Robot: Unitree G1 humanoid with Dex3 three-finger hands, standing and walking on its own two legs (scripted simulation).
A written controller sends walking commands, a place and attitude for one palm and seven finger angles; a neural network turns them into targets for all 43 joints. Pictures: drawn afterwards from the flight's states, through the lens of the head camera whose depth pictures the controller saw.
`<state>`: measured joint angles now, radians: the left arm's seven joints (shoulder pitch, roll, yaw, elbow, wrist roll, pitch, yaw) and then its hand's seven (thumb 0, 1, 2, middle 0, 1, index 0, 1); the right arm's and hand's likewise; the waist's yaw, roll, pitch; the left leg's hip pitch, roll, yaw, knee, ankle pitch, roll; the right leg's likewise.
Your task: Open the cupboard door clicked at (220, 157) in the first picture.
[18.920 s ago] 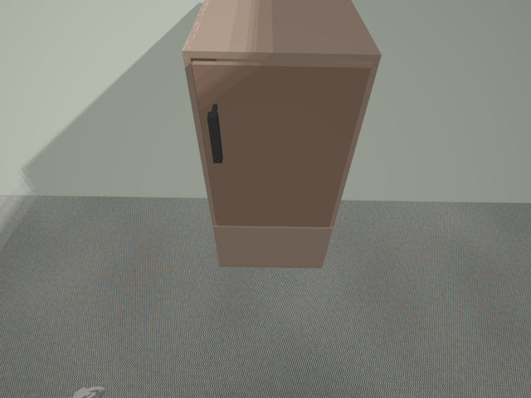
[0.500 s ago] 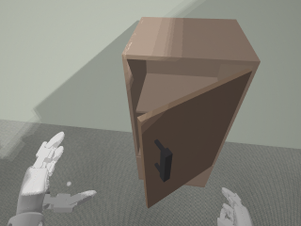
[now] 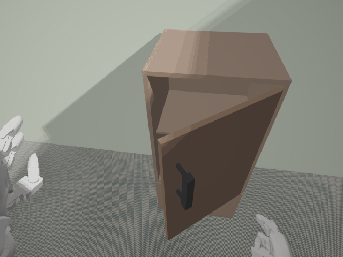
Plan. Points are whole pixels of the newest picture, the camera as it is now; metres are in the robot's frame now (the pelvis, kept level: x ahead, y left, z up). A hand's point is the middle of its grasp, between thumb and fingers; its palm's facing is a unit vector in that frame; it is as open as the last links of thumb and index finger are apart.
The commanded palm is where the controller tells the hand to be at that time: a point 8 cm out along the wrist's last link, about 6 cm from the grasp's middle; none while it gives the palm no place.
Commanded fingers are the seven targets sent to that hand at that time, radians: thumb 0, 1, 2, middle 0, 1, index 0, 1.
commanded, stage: draw the hand back to the body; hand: left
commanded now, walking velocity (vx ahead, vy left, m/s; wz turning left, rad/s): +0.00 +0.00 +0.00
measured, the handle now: (183, 186) +0.32 +0.02 -0.03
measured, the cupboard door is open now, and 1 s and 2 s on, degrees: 40 40 40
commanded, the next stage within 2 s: step back with the hand held close in 0.26 s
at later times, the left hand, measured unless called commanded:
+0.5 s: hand (45, 186) +0.18 +0.25 +0.16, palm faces +0.47 -0.78 -0.42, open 7.4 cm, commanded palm +0.12 +0.28 +0.18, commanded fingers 0.00 0.90 0.90 -0.20 -0.30 -0.20 -0.30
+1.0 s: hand (20, 213) +0.13 +0.27 +0.16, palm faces +0.43 -0.75 -0.51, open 7.4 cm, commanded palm +0.07 +0.30 +0.18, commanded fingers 0.00 0.90 0.90 -0.20 -0.30 -0.20 -0.30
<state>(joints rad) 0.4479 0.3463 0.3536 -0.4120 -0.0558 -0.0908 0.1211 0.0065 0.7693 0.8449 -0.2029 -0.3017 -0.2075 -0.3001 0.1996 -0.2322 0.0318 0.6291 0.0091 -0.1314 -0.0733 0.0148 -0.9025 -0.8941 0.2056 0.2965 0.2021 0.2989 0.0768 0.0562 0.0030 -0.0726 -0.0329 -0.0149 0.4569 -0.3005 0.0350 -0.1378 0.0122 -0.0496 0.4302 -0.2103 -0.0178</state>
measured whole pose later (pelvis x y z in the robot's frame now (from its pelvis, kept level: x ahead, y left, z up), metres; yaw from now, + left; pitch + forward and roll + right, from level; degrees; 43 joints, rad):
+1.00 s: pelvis -0.07 +0.01 -0.01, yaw -1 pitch -1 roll +0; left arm 0.55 0.40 0.42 -0.49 0.00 -0.20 0.15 0.01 0.88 0.90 -0.21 -0.30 -0.22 -0.30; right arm 0.20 -0.23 0.00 0.57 0.01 -0.06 -0.09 0.01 -0.90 -0.89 0.21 0.30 0.20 0.30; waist 0.01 0.00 0.03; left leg -0.33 -0.05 0.01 0.58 -0.24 0.05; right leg -0.38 -0.01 -0.03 0.52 -0.13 -0.01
